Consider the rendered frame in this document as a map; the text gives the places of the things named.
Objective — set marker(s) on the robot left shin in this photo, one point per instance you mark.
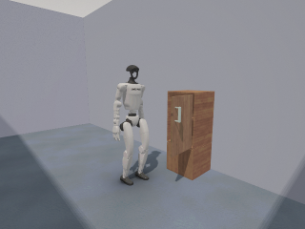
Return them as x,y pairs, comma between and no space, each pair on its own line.
142,158

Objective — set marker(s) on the humanoid robot head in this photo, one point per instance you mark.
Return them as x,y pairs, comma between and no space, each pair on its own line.
132,69

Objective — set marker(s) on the handle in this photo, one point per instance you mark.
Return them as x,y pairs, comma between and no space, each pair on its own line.
179,114

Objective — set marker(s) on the right robot upper arm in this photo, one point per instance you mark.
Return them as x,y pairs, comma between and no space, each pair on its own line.
121,87

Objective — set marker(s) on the robot right forearm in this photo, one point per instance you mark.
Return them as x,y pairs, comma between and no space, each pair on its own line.
116,114

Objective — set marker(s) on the left robot upper arm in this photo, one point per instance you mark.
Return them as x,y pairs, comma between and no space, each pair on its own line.
142,91

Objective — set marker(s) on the robot left forearm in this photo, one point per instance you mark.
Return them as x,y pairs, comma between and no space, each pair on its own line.
140,112

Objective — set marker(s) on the cupboard door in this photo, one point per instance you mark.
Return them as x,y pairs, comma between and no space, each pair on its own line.
181,132

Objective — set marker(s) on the robot right hand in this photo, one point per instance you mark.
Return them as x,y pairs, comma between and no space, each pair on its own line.
116,132

